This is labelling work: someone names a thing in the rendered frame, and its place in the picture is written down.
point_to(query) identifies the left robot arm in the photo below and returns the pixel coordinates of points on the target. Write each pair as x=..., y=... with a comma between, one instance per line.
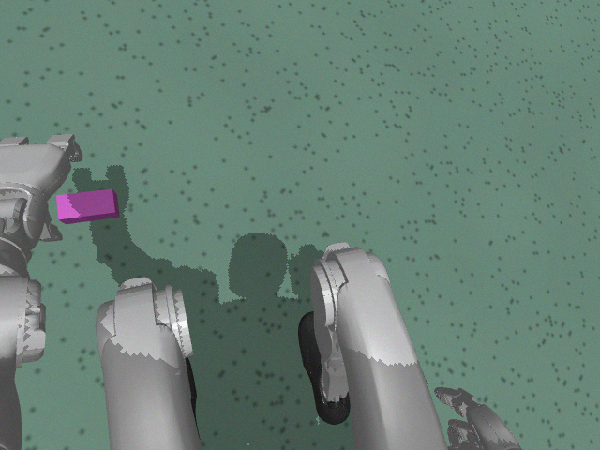
x=23, y=211

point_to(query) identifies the left robot hand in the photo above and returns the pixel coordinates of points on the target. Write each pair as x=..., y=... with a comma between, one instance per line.
x=43, y=167

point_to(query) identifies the right robot foot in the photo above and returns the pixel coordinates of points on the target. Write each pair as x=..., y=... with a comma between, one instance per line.
x=330, y=412

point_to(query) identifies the right robot hand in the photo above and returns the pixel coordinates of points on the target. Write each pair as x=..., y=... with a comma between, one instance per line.
x=484, y=429

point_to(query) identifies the small box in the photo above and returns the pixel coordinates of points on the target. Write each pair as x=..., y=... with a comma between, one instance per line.
x=87, y=206

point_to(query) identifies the left robot foot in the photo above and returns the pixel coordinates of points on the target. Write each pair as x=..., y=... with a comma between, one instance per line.
x=192, y=389

